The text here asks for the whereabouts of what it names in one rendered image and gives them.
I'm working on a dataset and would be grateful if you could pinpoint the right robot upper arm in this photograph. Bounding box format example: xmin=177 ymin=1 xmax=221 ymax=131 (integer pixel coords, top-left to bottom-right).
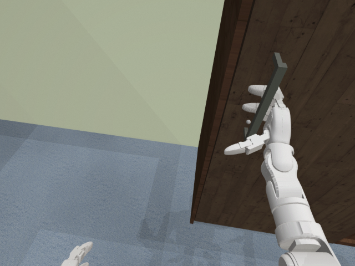
xmin=278 ymin=252 xmax=339 ymax=266

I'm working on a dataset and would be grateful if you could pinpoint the right robot hand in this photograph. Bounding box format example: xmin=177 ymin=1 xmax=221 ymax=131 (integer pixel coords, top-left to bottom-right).
xmin=224 ymin=85 xmax=291 ymax=155

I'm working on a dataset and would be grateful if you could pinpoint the robot right forearm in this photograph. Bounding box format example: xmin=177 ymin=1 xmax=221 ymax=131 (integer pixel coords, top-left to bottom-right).
xmin=261 ymin=142 xmax=341 ymax=266

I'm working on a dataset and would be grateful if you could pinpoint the handle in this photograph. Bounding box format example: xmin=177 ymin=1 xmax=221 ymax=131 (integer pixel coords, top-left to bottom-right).
xmin=244 ymin=52 xmax=288 ymax=142

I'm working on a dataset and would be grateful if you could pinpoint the left robot hand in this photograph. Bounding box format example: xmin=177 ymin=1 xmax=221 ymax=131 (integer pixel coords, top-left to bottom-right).
xmin=61 ymin=242 xmax=93 ymax=266

